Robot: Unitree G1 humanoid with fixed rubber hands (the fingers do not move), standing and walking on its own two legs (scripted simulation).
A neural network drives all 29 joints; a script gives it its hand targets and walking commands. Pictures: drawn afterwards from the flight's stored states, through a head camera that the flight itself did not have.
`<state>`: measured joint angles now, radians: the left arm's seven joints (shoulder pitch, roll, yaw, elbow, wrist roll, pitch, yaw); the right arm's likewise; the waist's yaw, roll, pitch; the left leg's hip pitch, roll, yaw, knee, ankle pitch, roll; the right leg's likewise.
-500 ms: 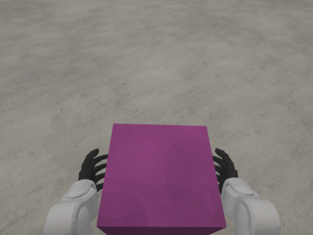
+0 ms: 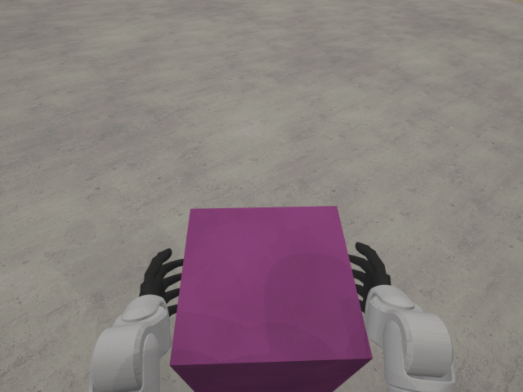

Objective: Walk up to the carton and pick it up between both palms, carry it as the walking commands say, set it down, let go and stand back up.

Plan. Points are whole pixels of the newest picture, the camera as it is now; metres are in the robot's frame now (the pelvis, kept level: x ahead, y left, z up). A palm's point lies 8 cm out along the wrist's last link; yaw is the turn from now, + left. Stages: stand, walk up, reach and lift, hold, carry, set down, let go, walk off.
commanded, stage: carry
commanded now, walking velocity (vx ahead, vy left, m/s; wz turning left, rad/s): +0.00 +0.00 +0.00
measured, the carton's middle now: (265, 308) +0.27 +0.00 +0.01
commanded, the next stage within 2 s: none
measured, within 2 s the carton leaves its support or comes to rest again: neither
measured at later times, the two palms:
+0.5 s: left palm (134, 356) +0.19 +0.17 +0.04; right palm (358, 347) +0.20 -0.13 +0.03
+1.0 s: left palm (138, 356) +0.19 +0.17 +0.03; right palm (362, 371) +0.17 -0.13 +0.01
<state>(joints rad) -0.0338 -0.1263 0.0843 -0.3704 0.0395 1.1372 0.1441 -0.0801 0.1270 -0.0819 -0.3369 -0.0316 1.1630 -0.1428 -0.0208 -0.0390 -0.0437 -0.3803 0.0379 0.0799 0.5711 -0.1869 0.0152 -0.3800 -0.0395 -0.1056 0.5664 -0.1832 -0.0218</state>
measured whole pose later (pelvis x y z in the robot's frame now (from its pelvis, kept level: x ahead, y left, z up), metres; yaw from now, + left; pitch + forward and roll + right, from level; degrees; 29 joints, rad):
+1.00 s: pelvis -0.08 +0.03 -0.01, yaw -3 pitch -2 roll +1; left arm -0.09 -0.13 0.12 0.02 0.09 0.78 0.08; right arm -0.06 0.12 -0.10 0.00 -0.11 0.80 -0.09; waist 0.01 0.05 -0.02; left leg -0.32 -0.04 0.15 0.67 -0.34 0.09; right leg -0.45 -0.07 -0.05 0.62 -0.14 0.02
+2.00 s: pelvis -0.08 -0.02 +0.00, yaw -2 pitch +1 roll +1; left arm -0.07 -0.12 0.11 -0.04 0.10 0.83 0.09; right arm -0.08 0.13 -0.09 -0.03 -0.12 0.84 -0.09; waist 0.01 -0.02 -0.05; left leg -0.36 0.01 0.09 0.63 -0.29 0.02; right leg -0.47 -0.03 -0.11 0.55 -0.11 -0.06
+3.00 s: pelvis -0.07 +0.00 +0.00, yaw -2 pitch +1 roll +0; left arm -0.12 -0.11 0.11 0.06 0.15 0.77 0.06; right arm -0.12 0.13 -0.11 0.07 -0.15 0.77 -0.07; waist 0.01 0.00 0.00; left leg -0.33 0.01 0.09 0.64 -0.33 0.04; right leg -0.43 -0.02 -0.11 0.54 -0.12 -0.04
